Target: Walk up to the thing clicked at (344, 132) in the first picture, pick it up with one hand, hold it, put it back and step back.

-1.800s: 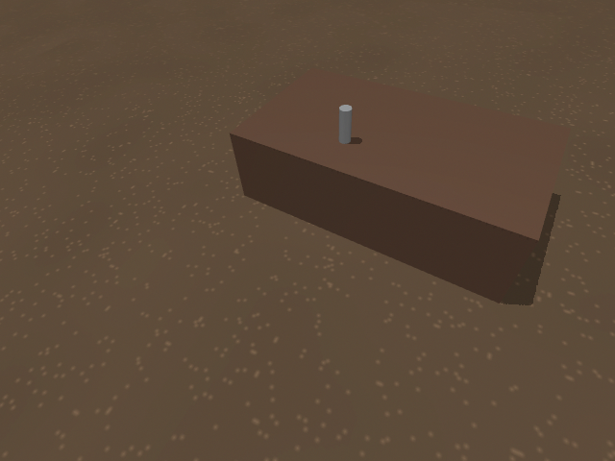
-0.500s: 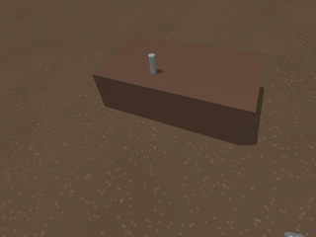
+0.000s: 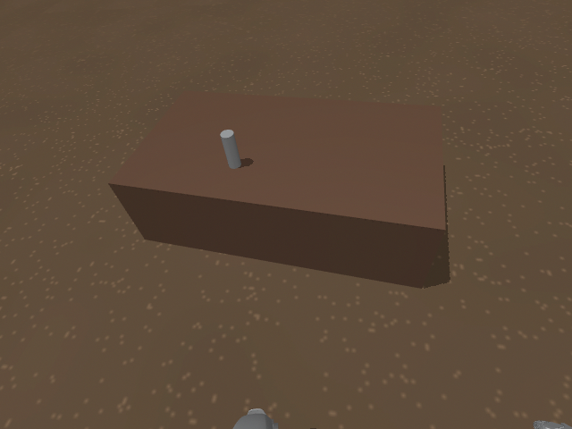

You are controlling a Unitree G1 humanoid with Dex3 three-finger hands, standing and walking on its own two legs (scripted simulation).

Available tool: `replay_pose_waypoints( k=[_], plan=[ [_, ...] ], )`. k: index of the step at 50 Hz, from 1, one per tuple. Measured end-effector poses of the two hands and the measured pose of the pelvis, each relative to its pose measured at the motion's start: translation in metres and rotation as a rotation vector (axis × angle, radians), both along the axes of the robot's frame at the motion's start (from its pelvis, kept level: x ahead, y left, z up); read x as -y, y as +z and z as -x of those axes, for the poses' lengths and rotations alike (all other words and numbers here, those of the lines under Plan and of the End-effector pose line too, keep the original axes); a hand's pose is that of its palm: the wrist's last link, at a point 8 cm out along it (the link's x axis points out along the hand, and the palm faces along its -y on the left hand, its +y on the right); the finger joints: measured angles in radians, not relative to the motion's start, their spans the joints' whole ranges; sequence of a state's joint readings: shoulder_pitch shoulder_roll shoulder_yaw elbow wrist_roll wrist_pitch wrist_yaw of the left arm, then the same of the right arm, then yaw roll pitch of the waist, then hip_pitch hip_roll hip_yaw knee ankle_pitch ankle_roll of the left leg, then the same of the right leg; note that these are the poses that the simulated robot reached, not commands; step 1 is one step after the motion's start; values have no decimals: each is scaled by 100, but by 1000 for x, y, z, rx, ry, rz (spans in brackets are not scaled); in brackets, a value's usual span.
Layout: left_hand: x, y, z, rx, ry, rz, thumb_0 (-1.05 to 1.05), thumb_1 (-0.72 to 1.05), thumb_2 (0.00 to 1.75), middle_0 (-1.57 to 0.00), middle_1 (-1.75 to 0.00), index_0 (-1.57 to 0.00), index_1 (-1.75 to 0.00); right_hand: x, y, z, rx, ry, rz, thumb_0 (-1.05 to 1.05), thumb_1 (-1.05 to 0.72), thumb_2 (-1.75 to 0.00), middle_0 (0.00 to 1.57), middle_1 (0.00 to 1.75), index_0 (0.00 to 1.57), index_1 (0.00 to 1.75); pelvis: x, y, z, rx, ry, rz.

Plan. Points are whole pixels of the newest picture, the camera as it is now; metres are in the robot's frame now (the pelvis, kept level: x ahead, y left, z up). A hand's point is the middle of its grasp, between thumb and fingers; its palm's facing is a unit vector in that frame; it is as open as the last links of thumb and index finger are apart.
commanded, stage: walk up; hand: left
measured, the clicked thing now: (231, 149) +1.08 +0.27 -0.33
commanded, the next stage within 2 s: none
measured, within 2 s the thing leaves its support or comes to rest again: neither
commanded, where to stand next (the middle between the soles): +0.56 +0.21 m, yaw -16 degrees
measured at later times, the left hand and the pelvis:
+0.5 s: hand (130, 315) +0.35 +0.34 -0.12, palm faces -0.16 -0.86 -0.49, open 7.3 cm; pelvis +0.20 +0.08 -0.01, yaw -8 degrees
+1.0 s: hand (93, 260) +0.49 +0.48 -0.14, palm faces -0.27 -0.84 -0.47, open 7.4 cm; pelvis +0.37 +0.20 -0.01, yaw -14 degrees
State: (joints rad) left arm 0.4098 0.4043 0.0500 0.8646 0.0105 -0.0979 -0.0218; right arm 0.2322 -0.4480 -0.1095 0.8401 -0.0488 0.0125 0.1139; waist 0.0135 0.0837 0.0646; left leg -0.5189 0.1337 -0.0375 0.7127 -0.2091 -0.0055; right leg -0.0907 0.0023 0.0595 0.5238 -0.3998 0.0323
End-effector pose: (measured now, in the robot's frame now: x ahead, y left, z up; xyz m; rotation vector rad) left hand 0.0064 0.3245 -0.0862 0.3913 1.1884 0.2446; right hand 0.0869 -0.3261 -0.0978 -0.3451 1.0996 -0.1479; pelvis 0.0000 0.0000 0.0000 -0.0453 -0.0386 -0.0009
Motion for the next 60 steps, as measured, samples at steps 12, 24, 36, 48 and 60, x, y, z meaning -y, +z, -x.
replay_pose_waypoints(
  k=[12, 24, 36, 48, 60],
  plan=[
    [-62, -6, -192, 60, -167, 4, 1, 91, 90, -21, -30, -20, -30, -71, 14, -49, 28, -142, 9, 0, -90, -89, 21, 30, 20, 30, -62, 4, -100, -4, -85, -49],
    [-56, 11, -332, 180, -264, -52, 0, 91, 90, -21, -30, -21, -30, -85, -30, -86, -89, -218, -41, 0, -90, -89, 21, 30, 20, 30, -73, -12, -197, 14, -141, -37],
    [-124, 15, -363, 88, -227, -84, 0, 90, 90, -21, -30, -21, -30, -118, -13, -208, 4, -169, -16, 0, -91, -89, 21, 30, 20, 30, -125, -6, -273, 5, -179, -23],
    [-200, -16, -470, 6, -265, -72, 1, 91, 90, -21, -30, -20, -30, -189, 0, -241, -9, -296, 48, 0, -91, -89, 21, 30, 20, 30, -195, -12, -357, 8, -237, -51],
    [-165, 1, -591, 122, -379, -29, 0, 91, 90, -21, -30, -21, -30, -228, -28, -255, -172, -362, -44, 0, -90, -89, 21, 30, 20, 30, -201, -10, -430, 9, -264, -43]
  ],
)
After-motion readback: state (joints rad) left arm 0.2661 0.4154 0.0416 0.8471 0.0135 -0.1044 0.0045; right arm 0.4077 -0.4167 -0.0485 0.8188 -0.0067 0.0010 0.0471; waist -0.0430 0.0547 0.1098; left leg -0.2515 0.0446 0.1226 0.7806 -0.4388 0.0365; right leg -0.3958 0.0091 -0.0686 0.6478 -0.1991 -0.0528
